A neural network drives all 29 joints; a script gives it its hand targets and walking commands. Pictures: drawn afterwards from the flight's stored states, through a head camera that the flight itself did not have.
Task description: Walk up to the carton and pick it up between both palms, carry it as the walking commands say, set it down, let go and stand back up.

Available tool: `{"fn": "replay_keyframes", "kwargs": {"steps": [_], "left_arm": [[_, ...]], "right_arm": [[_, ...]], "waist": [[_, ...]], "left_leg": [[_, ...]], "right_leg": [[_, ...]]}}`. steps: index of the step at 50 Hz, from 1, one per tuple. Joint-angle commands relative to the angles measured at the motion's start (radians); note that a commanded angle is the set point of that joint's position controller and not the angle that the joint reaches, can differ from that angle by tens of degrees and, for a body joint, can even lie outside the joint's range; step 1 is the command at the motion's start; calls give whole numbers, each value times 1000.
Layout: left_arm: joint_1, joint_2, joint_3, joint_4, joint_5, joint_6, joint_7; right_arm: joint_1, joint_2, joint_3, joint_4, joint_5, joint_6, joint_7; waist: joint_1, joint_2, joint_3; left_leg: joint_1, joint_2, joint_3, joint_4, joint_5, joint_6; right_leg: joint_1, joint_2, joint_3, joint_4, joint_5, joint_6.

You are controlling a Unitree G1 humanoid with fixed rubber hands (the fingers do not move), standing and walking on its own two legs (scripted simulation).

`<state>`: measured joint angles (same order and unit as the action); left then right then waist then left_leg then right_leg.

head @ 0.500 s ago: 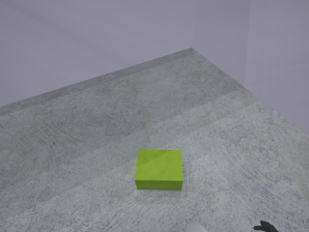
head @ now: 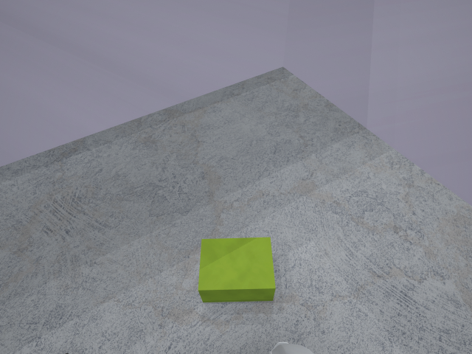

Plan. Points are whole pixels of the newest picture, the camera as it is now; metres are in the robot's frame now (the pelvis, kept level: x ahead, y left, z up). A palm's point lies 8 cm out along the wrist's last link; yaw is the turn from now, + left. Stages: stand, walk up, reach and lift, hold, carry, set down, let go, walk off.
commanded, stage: walk up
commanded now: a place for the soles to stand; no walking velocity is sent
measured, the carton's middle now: (236, 269) +0.52 +0.03 -0.68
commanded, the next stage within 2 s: none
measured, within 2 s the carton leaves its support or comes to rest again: neither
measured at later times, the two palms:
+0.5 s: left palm out of the picture +0.11 +0.33 -0.08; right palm out of the picture +0.13 -0.28 -0.10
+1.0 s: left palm out of the picture +0.14 +0.33 -0.08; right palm (405, 346) +0.15 -0.27 -0.09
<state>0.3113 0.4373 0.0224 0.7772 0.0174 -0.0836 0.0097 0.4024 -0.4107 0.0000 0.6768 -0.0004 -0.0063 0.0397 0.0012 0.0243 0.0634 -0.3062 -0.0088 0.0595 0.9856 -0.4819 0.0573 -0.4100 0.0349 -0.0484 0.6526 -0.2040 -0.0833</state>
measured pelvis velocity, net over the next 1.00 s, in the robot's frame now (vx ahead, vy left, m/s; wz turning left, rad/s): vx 0.04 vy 0.03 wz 0.00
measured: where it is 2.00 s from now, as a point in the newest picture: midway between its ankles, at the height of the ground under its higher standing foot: outside the picture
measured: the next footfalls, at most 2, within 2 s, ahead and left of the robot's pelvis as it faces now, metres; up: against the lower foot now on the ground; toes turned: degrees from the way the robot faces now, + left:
left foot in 0.26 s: +0.09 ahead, +0.14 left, +0.00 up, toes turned +2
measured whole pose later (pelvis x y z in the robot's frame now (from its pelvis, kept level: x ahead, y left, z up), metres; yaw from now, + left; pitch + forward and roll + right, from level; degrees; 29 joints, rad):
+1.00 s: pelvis +0.04 +0.03 +0.01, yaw +0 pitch +0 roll +0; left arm 0.21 0.38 0.02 0.82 0.02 -0.04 0.00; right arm 0.23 -0.41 0.00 0.73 0.00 -0.01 0.03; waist 0.00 0.04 0.06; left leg -0.33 0.01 0.02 0.66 -0.33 0.01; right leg -0.37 0.01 -0.03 0.64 -0.27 -0.04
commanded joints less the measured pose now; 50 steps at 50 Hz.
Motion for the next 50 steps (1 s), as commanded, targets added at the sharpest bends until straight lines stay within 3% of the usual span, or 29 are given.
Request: {"fn": "replay_keyframes", "kwargs": {"steps": [1,3,5,6,8,9,10,11,12,13,14,15,16,17,18,19,20,21,24,25,29,31,33,37,40,46,47,49,50], "left_arm": [[57,268,92,-46,-15,-19,27],[59,244,80,-45,-2,-17,18],[50,233,76,-52,6,-10,6],[7,226,66,-38,6,-7,1],[-52,234,61,-43,-3,7,-2],[-57,206,54,-51,-3,9,-1],[-74,195,42,-59,-4,16,-4],[-82,169,30,-55,-11,21,-6],[-83,148,19,-59,-10,25,-5],[-89,145,23,-43,-17,28,-7],[-75,143,19,-38,-19,30,-10],[-37,136,28,-12,-14,35,-12],[-5,148,39,15,-6,29,-12],[-30,157,37,7,-7,21,-12],[-53,169,39,-5,-3,15,-10],[-86,175,36,-10,-3,11,-11],[-114,178,35,-6,-3,11,-9],[-121,174,30,-10,-4,9,-8],[-103,140,24,10,-9,10,-9],[-98,149,29,12,-9,8,-7],[-116,142,30,19,-9,9,-5],[-121,135,27,21,-9,13,-5],[-126,146,25,19,-8,13,-2],[-153,132,23,11,-10,18,-8],[-153,134,30,18,-11,18,-9],[-161,131,24,15,-9,19,-12],[-172,139,22,20,-9,19,-10],[-158,139,27,25,-9,19,-11],[-175,136,26,17,-10,19,-12]], "right_arm": [[28,-183,-109,-22,-18,-4,-2],[62,-178,-115,8,-21,0,-1],[47,-160,-105,11,-21,1,-10],[33,-154,-102,31,-16,-7,-13],[38,-152,-106,63,-17,-14,-21],[29,-158,-111,61,-19,-18,-27],[12,-165,-110,61,-23,-24,-34],[5,-182,-107,61,-31,-27,-44],[-45,-208,-109,41,-37,-29,-49],[-104,-234,-105,35,-36,-34,-50],[-157,-242,-102,30,-26,-35,-51],[-210,-235,-91,25,-25,-36,-49],[-222,-225,-81,27,-20,-36,-43],[-174,-186,-71,43,-15,-36,-42],[-157,-176,-68,55,-14,-36,-38],[-141,-180,-69,56,-4,-37,-38],[-117,-175,-69,74,-11,-37,-35],[-120,-178,-71,71,-12,-41,-36],[-172,-175,-67,65,-14,-48,-38],[-169,-175,-64,67,-11,-48,-38],[-170,-164,-62,77,-2,-46,-42],[-193,-168,-66,73,-9,-41,-41],[-204,-169,-63,73,-9,-41,-39],[-207,-167,-65,83,-19,-44,-39],[-214,-172,-66,85,-13,-45,-41],[-231,-169,-60,91,-15,-46,-38],[-214,-165,-61,94,-13,-48,-39],[-244,-167,-56,94,-14,-48,-36],[-214,-164,-61,103,-17,-47,-37]], "waist": [[-7,-41,34],[-13,-73,-13],[-2,-130,-36],[-12,-158,-33],[-26,-155,-64],[-34,-117,-78],[-38,-131,-83],[-33,-92,-52],[-20,-17,-12],[0,43,20],[18,88,50],[41,76,24],[61,28,18],[41,-41,-38],[17,-40,-45],[-3,-34,-81],[-22,2,-87],[-24,-1,-100],[5,7,-132],[5,20,-148],[-11,-29,-181],[-14,30,-176],[-10,-23,-158],[-7,20,-180],[-4,-9,-170],[2,-15,-175],[-10,-22,-174],[-1,26,-183],[-12,-24,-208]], "left_leg": [[-271,84,-134,58,-36,-22],[-194,44,-85,-33,1,-33],[-123,50,-73,-162,-9,-37],[-64,77,-67,-214,85,-39],[62,46,-38,-321,202,-33],[101,27,-48,-349,198,-17],[128,25,-54,-408,170,-16],[97,77,-137,-488,129,-1],[32,145,-280,-598,9,29],[-60,204,-368,-677,-130,62],[-122,252,-394,-726,-187,85],[-179,276,-396,-715,-204,104],[-223,239,-316,-630,-126,88],[-194,179,-246,-543,-60,40],[-113,107,-184,-493,6,11],[-43,88,-162,-484,47,1],[3,89,-154,-500,83,1],[44,119,-201,-525,122,9],[24,155,-220,-526,217,23],[49,143,-201,-501,268,21],[76,134,-169,-470,337,9],[84,134,-172,-492,316,9],[67,143,-180,-502,285,15],[62,159,-196,-542,246,20],[44,147,-186,-521,266,18],[53,143,-191,-546,230,15],[50,141,-184,-536,230,13],[45,135,-182,-534,226,13],[67,142,-185,-545,213,16]], "right_leg": [[181,-326,451,-356,-264,-156],[139,-278,383,-365,-227,-135],[89,-266,343,-343,-200,-135],[25,-250,281,-326,-156,-121],[-20,-221,236,-271,-193,-100],[-47,-217,250,-241,-236,-75],[-67,-197,226,-191,-240,-61],[-85,-187,211,-154,-232,-33],[-89,-138,186,-106,-303,2],[-59,-90,177,-67,-338,28],[-3,-54,139,-18,-283,39],[106,-39,109,28,-207,54],[212,-54,121,-30,-190,40],[244,-93,175,-142,-184,17],[164,-141,250,-202,-167,-2],[122,-162,289,-224,-137,-14],[101,-169,284,-219,-166,-10],[72,-156,256,-185,-106,-3],[140,-111,187,-141,4,15],[152,-129,189,-136,43,6],[185,-146,186,-132,189,-1],[152,-141,193,-134,114,4],[154,-139,188,-143,88,7],[166,-125,168,-137,17,16],[184,-133,175,-141,66,10],[185,-136,183,-164,26,15],[187,-140,182,-155,28,10],[181,-134,187,-167,26,12],[198,-138,180,-159,13,9]]}}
